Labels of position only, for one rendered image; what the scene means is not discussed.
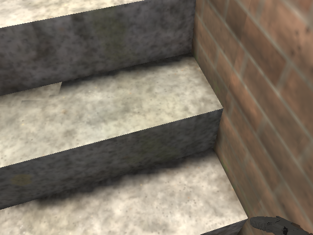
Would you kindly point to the robot right hand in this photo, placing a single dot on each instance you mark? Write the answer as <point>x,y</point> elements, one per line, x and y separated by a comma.
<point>276,225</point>

